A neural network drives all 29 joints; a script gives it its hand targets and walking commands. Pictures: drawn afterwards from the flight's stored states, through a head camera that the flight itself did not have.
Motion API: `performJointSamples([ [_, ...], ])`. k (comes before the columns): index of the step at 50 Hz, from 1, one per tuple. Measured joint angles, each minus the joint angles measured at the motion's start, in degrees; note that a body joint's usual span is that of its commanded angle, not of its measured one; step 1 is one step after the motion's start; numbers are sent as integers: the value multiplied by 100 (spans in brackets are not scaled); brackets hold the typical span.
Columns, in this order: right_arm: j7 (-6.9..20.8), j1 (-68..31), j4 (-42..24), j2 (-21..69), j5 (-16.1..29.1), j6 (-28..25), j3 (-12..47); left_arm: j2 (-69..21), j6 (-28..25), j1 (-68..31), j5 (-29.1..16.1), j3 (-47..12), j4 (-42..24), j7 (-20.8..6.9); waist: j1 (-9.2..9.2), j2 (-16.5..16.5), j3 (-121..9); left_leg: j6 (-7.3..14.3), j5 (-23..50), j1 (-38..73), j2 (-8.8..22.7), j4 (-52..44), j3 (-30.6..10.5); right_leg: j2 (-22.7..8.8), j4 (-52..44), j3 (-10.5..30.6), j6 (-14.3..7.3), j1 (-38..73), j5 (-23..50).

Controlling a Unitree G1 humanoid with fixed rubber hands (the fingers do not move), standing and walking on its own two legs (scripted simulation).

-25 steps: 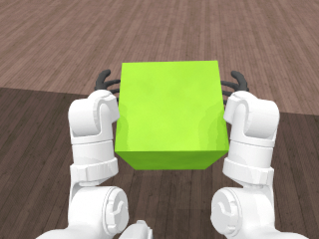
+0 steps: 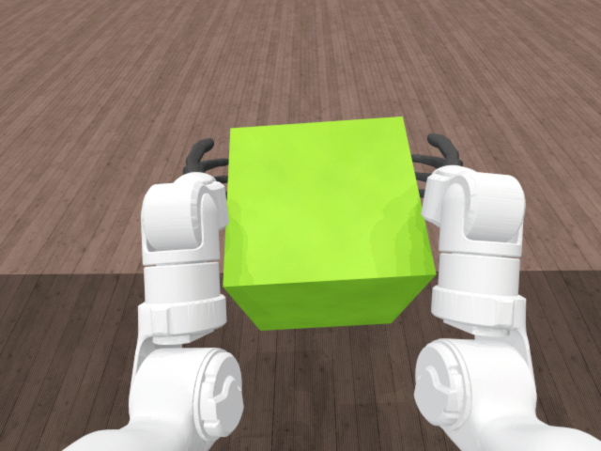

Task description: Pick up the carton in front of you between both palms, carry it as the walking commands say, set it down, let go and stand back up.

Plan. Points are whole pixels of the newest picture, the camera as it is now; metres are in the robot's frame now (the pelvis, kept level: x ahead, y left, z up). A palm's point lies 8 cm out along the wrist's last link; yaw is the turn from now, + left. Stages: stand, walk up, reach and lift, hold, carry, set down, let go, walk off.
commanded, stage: carry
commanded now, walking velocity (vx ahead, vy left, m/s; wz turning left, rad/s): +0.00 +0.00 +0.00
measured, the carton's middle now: (321, 238) +0.40 -0.01 +0.09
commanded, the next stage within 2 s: none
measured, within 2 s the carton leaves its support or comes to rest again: neither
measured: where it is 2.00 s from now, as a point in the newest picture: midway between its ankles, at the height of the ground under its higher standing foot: outside the picture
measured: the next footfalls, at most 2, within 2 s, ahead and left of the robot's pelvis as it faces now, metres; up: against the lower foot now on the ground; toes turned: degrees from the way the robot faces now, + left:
left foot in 0.24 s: +0.19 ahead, +0.09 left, +0.00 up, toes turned +4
right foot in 0.78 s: +0.24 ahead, -0.12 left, +0.01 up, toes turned -7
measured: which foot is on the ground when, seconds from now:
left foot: up 0.00-0.22, down 0.24-1.00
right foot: down 0.00-0.66, up 0.68-0.76, down 0.78-1.00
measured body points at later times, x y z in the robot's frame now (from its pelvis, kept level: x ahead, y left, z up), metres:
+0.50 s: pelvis +0.17 +0.00 +0.03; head +0.20 +0.00 +0.48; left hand +0.55 +0.15 +0.20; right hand +0.56 -0.14 +0.20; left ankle +0.15 +0.08 -0.70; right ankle +0.11 -0.10 -0.70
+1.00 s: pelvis +0.22 -0.02 +0.03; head +0.21 -0.02 +0.48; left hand +0.58 +0.13 +0.17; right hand +0.58 -0.16 +0.17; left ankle +0.15 +0.09 -0.70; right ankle +0.20 -0.11 -0.70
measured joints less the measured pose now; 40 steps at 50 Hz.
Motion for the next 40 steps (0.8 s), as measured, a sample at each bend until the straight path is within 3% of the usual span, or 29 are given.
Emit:
performJointSamples([
  [2,46,15,99,27,-71,53,-58,8,66,73,-71,-43,57,74,169,-91,97,70,-68,-609,-218,1076,-102,-23,-177,15,2,246,-214],
  [4,23,47,18,158,-174,132,-105,9,152,179,-174,11,-60,118,288,-145,215,121,97,-1015,-285,1135,-57,-32,-508,21,84,530,-163],
  [8,5,83,-419,402,-323,94,-190,13,149,201,-349,107,-438,190,411,-275,394,147,369,-1284,-290,-440,89,-41,-905,5,20,886,-211],
  [10,36,97,-591,453,-383,42,-229,20,94,141,-381,98,-491,192,433,-318,399,204,957,-1112,-296,-1432,146,-21,-839,-8,52,974,-379],
  [12,34,107,-832,490,-411,52,-263,43,54,82,-461,49,-565,212,369,-345,383,287,1556,-803,-287,-2126,190,-8,-556,-43,101,1038,-690],
  [15,44,119,-919,572,-495,18,-231,153,53,103,-516,-21,-625,157,242,-540,337,308,1221,-642,-406,-2022,256,-140,-446,182,234,1152,-870],
  [18,97,151,-712,535,-521,43,-227,180,153,70,-427,-47,-441,128,115,-452,135,297,1006,-528,-380,-2059,219,-103,-607,250,379,1308,-834],
  [28,29,327,-531,370,-290,72,-132,-21,124,183,-191,29,-283,84,78,-182,15,286,1028,-265,-308,-1862,275,-54,-1026,240,288,1836,-771],
  [34,119,666,-202,542,-442,-215,-92,-92,-41,601,-26,68,-145,-40,-55,-312,-36,299,1351,338,-304,-2625,284,-110,-232,168,365,1547,-345],
  [36,116,772,-119,590,-506,-294,-2,-61,-143,777,-2,41,-87,-145,-130,-237,-28,371,1459,455,-285,-2733,192,-63,-534,188,421,1501,-769],
  [39,99,853,-257,617,-474,-355,-2,-96,-207,881,-47,-4,-235,-119,-154,-193,51,290,1379,563,-284,-2622,168,-123,-1509,125,370,1656,264],
  [40,106,914,-350,581,-437,-373,30,-143,-270,909,-57,-25,-272,-98,-134,-156,8,219,1229,558,-259,-2537,152,-102,-1537,102,325,1708,121],
])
